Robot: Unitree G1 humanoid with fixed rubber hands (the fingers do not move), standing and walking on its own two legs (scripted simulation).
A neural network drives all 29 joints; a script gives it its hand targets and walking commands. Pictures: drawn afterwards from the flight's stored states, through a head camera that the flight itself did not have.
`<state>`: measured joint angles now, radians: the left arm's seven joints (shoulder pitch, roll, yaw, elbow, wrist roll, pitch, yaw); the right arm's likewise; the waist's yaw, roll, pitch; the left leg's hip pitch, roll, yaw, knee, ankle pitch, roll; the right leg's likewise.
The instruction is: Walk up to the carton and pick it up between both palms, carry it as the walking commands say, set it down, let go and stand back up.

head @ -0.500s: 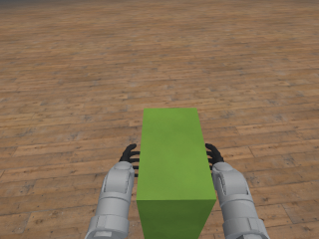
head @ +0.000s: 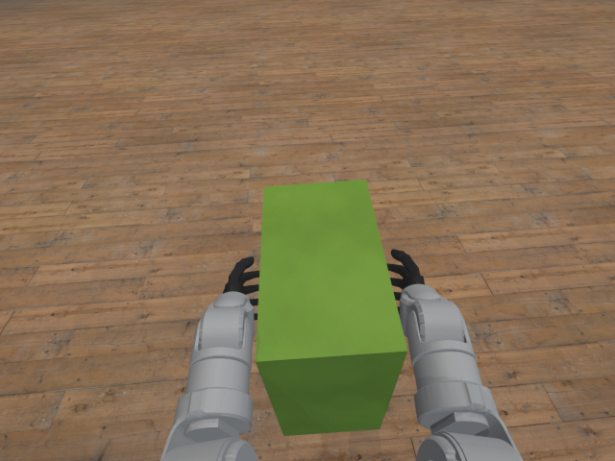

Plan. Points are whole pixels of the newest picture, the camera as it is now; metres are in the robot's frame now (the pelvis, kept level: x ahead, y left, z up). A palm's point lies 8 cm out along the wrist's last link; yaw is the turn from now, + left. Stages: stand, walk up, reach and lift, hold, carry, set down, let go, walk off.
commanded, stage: hold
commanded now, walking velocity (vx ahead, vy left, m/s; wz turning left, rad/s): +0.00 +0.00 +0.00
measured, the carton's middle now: (323, 311) +0.33 +0.00 +0.00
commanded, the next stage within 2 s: carry in 0.58 s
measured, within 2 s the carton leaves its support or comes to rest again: neither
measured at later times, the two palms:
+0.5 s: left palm (243, 309) +0.30 +0.11 +0.06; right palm (423, 315) +0.29 -0.14 +0.05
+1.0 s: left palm (204, 314) +0.28 +0.16 +0.08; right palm (392, 313) +0.28 -0.09 +0.07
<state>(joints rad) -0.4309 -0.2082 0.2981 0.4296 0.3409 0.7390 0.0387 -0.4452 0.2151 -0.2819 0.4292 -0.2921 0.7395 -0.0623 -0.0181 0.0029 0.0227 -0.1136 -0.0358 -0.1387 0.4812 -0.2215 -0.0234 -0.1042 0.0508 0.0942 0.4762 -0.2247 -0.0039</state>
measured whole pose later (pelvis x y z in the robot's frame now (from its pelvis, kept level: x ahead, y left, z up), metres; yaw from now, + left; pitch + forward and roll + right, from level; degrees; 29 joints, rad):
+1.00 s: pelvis -0.01 +0.05 -0.01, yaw -3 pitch +2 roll +1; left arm -0.29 -0.16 0.07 -0.09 0.11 1.13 0.18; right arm -0.30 0.16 -0.07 -0.10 -0.12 1.12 -0.16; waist 0.01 0.00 -0.10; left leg -0.37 -0.03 0.10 0.62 -0.29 0.04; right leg -0.44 -0.07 0.04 0.65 -0.25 0.05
